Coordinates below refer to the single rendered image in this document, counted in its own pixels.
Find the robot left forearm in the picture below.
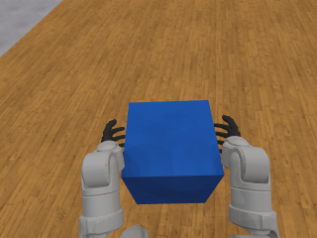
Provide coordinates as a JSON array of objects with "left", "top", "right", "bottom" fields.
[{"left": 78, "top": 140, "right": 125, "bottom": 238}]

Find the carton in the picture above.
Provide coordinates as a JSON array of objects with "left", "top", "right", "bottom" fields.
[{"left": 121, "top": 100, "right": 225, "bottom": 204}]

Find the robot left thigh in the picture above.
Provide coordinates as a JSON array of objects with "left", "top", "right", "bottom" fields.
[{"left": 120, "top": 226, "right": 150, "bottom": 238}]

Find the right robot hand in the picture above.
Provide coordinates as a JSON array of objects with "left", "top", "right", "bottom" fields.
[{"left": 214, "top": 115, "right": 241, "bottom": 154}]

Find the robot right forearm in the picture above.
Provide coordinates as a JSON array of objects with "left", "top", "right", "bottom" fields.
[{"left": 221, "top": 136, "right": 280, "bottom": 238}]

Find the left robot hand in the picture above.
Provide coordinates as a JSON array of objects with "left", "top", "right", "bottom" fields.
[{"left": 101, "top": 119, "right": 126, "bottom": 155}]

